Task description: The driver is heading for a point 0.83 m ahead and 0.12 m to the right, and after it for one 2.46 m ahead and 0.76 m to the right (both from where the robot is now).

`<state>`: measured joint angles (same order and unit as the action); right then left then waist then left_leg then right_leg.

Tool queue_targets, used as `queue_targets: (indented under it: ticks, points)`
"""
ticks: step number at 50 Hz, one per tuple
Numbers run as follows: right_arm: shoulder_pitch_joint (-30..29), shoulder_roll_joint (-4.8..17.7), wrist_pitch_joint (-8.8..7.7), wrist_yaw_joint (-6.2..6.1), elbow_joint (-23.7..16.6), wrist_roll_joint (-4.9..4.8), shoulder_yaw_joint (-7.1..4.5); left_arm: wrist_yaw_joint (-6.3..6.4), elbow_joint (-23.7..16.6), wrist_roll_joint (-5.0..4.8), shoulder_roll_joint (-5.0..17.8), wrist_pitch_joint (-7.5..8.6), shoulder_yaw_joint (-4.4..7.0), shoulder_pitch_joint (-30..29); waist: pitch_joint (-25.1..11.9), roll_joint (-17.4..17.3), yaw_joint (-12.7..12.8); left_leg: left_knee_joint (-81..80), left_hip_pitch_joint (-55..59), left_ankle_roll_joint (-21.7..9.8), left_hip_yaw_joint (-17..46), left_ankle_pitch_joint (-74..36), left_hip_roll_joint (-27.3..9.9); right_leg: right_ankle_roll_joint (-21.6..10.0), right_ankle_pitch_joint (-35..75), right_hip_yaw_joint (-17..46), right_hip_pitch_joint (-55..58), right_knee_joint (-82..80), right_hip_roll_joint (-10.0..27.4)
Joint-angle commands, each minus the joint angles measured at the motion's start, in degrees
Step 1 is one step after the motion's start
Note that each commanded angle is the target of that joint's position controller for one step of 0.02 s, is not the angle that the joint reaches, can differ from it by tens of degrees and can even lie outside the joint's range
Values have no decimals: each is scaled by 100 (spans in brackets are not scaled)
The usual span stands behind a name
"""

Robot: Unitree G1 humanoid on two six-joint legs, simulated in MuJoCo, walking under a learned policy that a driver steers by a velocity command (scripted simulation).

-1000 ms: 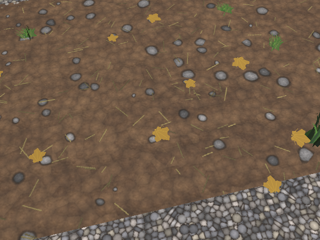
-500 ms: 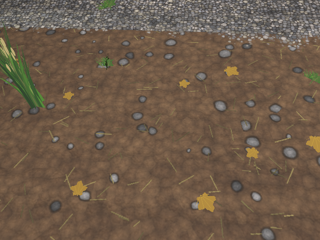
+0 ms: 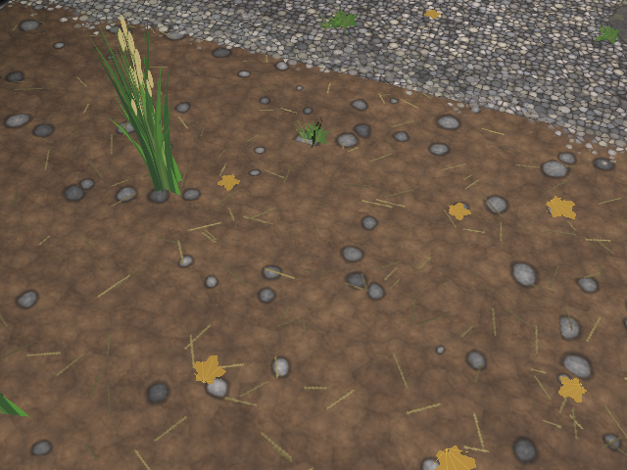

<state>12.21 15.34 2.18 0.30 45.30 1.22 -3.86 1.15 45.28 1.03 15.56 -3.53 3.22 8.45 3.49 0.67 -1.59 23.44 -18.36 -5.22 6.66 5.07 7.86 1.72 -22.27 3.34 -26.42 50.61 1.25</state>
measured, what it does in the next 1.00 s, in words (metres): walks ahead: right foot, then left foot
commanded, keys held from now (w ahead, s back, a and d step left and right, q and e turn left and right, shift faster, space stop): no key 0.20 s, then w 0.80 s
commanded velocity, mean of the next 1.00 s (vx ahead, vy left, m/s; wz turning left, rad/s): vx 0.29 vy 0.00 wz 0.09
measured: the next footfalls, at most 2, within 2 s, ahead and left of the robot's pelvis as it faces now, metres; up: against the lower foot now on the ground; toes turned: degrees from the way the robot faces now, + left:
right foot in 0.14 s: +0.04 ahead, -0.13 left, +0.00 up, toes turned +4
left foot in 0.58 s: +0.11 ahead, +0.09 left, +0.00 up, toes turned +5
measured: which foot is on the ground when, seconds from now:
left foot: down 0.00-0.16, up 0.18-0.56, down 0.58-1.00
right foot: up 0.00-0.12, down 0.14-0.60, up 0.62-1.00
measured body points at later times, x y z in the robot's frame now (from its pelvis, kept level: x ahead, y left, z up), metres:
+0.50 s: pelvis +0.04 -0.02 +0.01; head +0.05 -0.03 +0.46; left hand +0.03 +0.24 -0.12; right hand +0.16 -0.28 -0.12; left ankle +0.03 +0.10 -0.71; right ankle +0.00 -0.13 -0.74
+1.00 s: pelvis +0.25 +0.01 -0.01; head +0.28 +0.01 +0.44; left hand +0.43 +0.25 -0.11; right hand +0.18 -0.23 -0.15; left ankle +0.07 +0.09 -0.74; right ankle +0.41 -0.08 -0.72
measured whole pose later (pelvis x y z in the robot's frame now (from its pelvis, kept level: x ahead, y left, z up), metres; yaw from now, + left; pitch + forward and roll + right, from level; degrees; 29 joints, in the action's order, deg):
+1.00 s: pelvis +0.25 +0.01 -0.01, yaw +4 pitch +1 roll +1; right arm 26.2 11.5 -5.0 -0.5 61.5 0.9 -0.6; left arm -2.4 47.2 1.5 13.1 1.7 2.1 1.0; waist 2.7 1.2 -3.2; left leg 8.4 10.1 -3.1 -1.1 19.5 3.8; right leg -3.6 -5.0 -4.7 -33.2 35.2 2.2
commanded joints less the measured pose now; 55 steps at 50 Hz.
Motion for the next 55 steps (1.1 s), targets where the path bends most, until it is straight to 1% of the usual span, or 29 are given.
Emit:
queue_targets:
  ticks: [1,4,6,7,8,9,10,11,13,17,22,25,27,28,29,30,31,32,34,36,39,42,45,47,50,52,53,54,55]
  points:
    - [14,810,-50,-17,-274,54,-185,37,-274,-41,408,82,76,137,-649,-762,-16,-879,446,-723,1726,837,-1526,-83,-87,-148,324,-370,-145]
    - [-14,774,-24,-20,-187,56,-154,79,-220,-90,390,136,50,366,-637,-794,37,-748,339,-629,1894,466,-1566,-255,-169,-254,913,-1141,-287]
    - [-58,728,15,-63,-114,-36,-119,102,-79,-82,296,196,16,788,-601,-670,268,-521,85,-366,1860,456,-1404,-425,479,-346,1704,-2535,-349]
    - [60,584,5,-96,-81,-74,-73,129,-89,-22,427,245,23,759,-521,-336,224,-280,-185,-75,1703,883,-1161,-529,640,76,2008,-3202,12]
    - [376,214,-26,-112,-75,-106,26,153,-217,93,746,290,36,636,-695,737,45,767,-458,232,1031,1813,-593,-800,335,1484,2249,-3849,1291]
    - [97,515,-38,-146,-87,-97,-66,106,-331,90,1021,302,64,156,-196,1056,81,1394,-617,335,90,2317,144,-1342,993,2261,1151,-4098,1997]
    - [4,662,-32,-126,-44,22,-113,87,-248,64,787,338,25,151,-96,636,45,2154,-134,379,242,2225,-139,-1527,1529,1934,764,-3940,1868]
    - [193,538,-30,-74,85,8,-87,54,-205,30,546,376,-41,42,-233,584,-88,2362,-74,380,202,1907,-183,-1388,986,1538,914,-3976,1506]
    - [343,542,-31,-1,280,90,-78,18,-31,26,659,370,27,330,-73,963,26,2763,-726,419,-2,1602,-223,-1164,-332,1334,1600,-4171,1062]
    - [-219,453,-146,94,306,96,-20,-25,311,-31,675,461,101,983,148,600,368,2480,-1606,593,-386,1494,-548,-1314,-344,1423,2669,-4243,1104]
    - [-806,269,-311,123,234,45,82,-54,666,18,718,601,171,1440,68,736,606,1506,-1166,591,-766,1595,-714,-1455,41,1252,2705,-4195,1115]
    - [-859,268,-383,117,229,10,108,-107,759,36,740,615,202,1467,70,747,543,966,-591,396,-915,1638,-691,-1499,89,1213,2309,-4140,1185]
    - [-524,210,-441,90,353,2,125,-144,769,-9,767,604,219,1267,70,647,254,255,378,231,-1087,1092,-606,-1377,306,987,1667,-3916,1091]
    - [-107,199,-480,60,511,18,118,-150,765,-50,745,599,216,1143,12,510,10,-157,1227,164,-1141,742,-526,-1257,428,810,1129,-3577,967]
    - [491,379,-533,-1,737,31,57,-149,726,-38,580,629,165,1067,-227,210,-235,-261,2317,104,-841,860,-665,-1089,471,569,431,-3026,757]
    - [1273,828,-595,-85,891,109,-51,-174,534,-32,219,671,50,825,-611,-767,-616,-933,3242,-81,643,2144,-1835,-832,86,-67,-347,-1521,239]
    - [1705,1549,-575,-97,977,40,-226,-181,271,-44,59,706,4,619,-541,-1855,-726,-1751,3345,-696,2777,3553,-3034,-690,-886,-705,-1556,-128,-429]
    - [1305,1146,-550,-88,939,43,-140,-161,355,67,636,657,149,536,10,-860,-453,-1632,2736,-856,2622,3573,-3012,-776,-777,-256,-1743,680,-29]
    - [558,569,-616,-25,721,14,26,-292,555,16,444,687,131,756,281,-541,-13,-1680,2157,-609,1561,2443,-2357,-735,204,-98,-1518,779,297]
    - [550,399,-709,-50,770,-8,98,-355,610,106,397,655,133,708,204,-593,105,-1741,2038,-492,831,1124,-2003,-544,684,-265,-1307,716,399]
    - [974,392,-778,-58,1024,-76,126,-398,468,129,252,592,104,328,174,-533,121,-1656,2037,-595,330,-471,-1899,-308,1079,-483,-1476,655,392]
    - [1166,354,-769,-69,1172,-64,171,-403,171,104,149,566,42,-390,343,-505,48,-1656,1830,-630,-10,-1289,-1773,-175,1461,-658,-1520,-33,343]
    - [1319,395,-784,-74,1290,-46,186,-404,-59,48,25,562,-51,-936,405,-555,-34,-1677,1651,-589,-233,-1790,-1732,-264,1887,-828,-978,-998,192]
    - [1388,483,-794,-89,1366,-37,172,-380,-156,40,73,562,-58,-1088,424,-543,-23,-1684,1790,-561,-249,-2115,-1871,-427,1947,-881,-684,-1393,101]
    - [1252,607,-773,-128,1421,-27,146,-288,-88,42,241,601,5,-680,144,-525,268,-974,2265,-420,-405,-3816,-1993,-750,1571,-926,21,-1699,-164]
    - [1146,679,-707,-137,1427,0,118,-178,404,59,452,675,129,810,-675,-395,908,891,2138,-239,-647,-4529,-1784,-971,1482,-1003,1705,-2170,-462]
    - [1212,565,-706,-121,1345,-21,161,-90,651,171,786,724,238,1738,-1236,-76,1190,2412,1102,-161,-773,-2995,-1526,-1177,967,-212,3143,-2284,289]
    - [1919,-149,-701,-43,1227,-195,287,-76,692,281,1424,731,382,2127,-1997,1263,824,4777,-885,97,-1022,1115,-482,-1914,99,2713,4637,-2761,2082]
    - [1722,366,-706,-41,1303,-48,139,-151,664,29,1201,678,338,1770,-1956,686,799,5401,-1421,-41,-199,2306,-356,-1991,-163,3857,4216,-3557,2143]
Keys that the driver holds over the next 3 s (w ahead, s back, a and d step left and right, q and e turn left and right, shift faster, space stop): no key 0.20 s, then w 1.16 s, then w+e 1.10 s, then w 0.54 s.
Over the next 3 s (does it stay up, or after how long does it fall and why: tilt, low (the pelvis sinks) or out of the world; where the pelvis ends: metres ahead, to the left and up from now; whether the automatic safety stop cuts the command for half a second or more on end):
stays up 1.29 -0.20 0.01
